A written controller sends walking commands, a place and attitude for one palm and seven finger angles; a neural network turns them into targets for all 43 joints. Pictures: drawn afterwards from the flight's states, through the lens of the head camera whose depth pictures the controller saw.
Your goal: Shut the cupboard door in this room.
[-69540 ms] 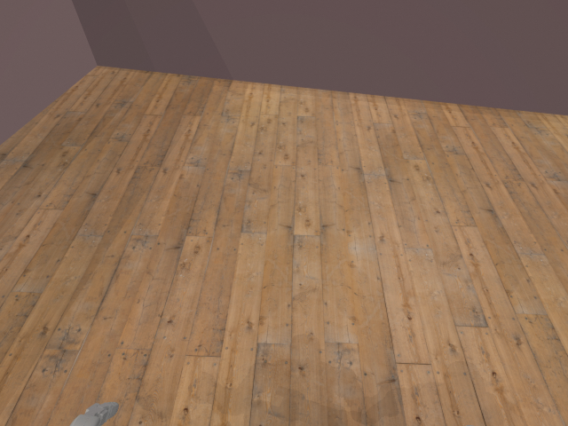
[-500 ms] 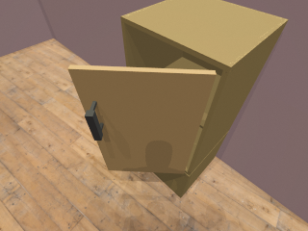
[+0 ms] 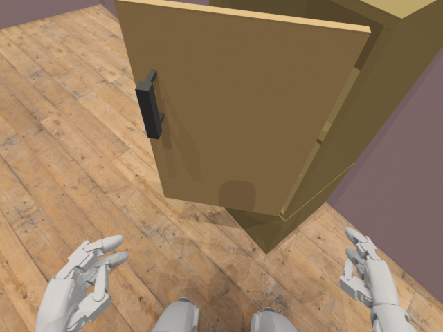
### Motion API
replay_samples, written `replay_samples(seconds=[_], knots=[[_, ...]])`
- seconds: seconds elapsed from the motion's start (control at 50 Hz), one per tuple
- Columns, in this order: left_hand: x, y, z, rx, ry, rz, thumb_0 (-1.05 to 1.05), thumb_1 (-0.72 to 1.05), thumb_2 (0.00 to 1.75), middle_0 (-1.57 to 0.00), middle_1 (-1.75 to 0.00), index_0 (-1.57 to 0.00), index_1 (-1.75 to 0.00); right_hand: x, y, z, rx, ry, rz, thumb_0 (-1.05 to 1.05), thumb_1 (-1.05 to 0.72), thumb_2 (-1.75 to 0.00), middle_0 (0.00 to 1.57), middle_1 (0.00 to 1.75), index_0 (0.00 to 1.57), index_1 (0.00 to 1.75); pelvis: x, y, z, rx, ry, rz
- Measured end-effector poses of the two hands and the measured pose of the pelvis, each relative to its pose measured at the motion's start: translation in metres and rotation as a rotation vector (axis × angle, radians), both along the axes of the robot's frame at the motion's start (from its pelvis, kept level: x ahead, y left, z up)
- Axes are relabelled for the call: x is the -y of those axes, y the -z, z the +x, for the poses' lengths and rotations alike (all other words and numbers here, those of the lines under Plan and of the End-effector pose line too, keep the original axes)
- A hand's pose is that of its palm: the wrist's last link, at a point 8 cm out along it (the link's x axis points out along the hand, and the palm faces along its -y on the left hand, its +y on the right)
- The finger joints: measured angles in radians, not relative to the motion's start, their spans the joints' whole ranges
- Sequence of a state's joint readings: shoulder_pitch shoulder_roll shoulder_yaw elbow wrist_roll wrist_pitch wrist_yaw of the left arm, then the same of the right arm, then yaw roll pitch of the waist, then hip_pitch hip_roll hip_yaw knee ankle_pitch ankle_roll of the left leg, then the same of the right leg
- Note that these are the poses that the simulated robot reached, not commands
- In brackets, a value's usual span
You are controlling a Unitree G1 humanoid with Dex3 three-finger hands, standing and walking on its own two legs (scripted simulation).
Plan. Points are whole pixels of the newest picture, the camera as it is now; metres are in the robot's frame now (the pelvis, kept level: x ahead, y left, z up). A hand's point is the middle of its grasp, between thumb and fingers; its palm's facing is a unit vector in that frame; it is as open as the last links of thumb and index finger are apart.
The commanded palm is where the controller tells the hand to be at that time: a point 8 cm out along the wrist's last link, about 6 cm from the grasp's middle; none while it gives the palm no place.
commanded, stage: raise the hand and make a fist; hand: left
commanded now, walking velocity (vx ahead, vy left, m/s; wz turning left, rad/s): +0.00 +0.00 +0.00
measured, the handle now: (153, 105) +0.48 +0.19 +0.12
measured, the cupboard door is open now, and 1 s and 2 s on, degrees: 42 42 42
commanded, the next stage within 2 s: bring the fist close to the handle in 1.42 s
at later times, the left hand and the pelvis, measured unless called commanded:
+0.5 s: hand (108, 244) +0.22 +0.20 +0.08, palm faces +0.00 -1.00 -0.06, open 3.5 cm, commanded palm +0.20 +0.25 +0.08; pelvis +0.01 +0.02 +0.01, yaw +0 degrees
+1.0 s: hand (101, 212) +0.26 +0.21 +0.11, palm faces -0.04 -1.00 -0.06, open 3.1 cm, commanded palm +0.24 +0.27 +0.12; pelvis +0.03 +0.03 +0.04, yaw -1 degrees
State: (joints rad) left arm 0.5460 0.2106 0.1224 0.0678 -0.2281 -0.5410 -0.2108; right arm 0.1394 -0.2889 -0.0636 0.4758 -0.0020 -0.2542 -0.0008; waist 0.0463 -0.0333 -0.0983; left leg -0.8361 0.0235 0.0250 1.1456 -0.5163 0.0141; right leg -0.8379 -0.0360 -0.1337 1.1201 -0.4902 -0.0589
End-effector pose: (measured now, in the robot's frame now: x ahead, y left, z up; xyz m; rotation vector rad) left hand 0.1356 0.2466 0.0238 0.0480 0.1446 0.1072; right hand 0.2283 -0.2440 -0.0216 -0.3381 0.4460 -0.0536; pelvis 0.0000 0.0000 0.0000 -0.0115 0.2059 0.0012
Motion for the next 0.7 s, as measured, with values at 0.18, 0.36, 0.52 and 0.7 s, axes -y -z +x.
replay_samples(seconds=[0.18,0.36,0.52,0.7], knots=[[0.042,-0.049,0.065,0.259,0.287,-0.011,0.01,0.91,0.9,-0.64,-0.79,-0.64,-0.78,-0.049,0.054,-0.027,-0.095,0.003,0.162,0.01,-0.91,-0.9,0.2,0.3,0.2,0.3,-0.006,0.013,-0.011,-0.024,-0.007,-0.021],[0.008,-0.051,0.067,0.006,0.063,-0.027,0.01,0.9,0.89,-0.81,-0.97,-0.81,-0.96,-0.033,0.047,-0.092,-0.286,0.195,0.165,0.02,-0.9,-0.9,0.2,0.3,0.2,0.3,-0.011,-0.016,0.01,0.002,0.03,0.0],[0.002,-0.057,0.067,0.139,0.152,-0.001,0.01,0.91,0.9,-0.95,-1.13,-0.95,-1.12,-0.01,0.042,-0.078,-0.266,0.152,0.052,0.02,-0.9,-0.9,0.2,0.3,0.2,0.3,-0.02,-0.011,0.012,-0.015,0.0,-0.021],[-0.008,-0.08,0.086,0.15,0.131,-0.003,0.02,0.9,0.89,-1.13,-1.31,-1.12,-1.3,-0.03,0.007,-0.034,-0.12,0.141,0.082,0.02,-0.91,-0.9,0.2,0.3,0.2,0.3,-0.025,-0.024,0.025,0.012,0.014,-0.019]])
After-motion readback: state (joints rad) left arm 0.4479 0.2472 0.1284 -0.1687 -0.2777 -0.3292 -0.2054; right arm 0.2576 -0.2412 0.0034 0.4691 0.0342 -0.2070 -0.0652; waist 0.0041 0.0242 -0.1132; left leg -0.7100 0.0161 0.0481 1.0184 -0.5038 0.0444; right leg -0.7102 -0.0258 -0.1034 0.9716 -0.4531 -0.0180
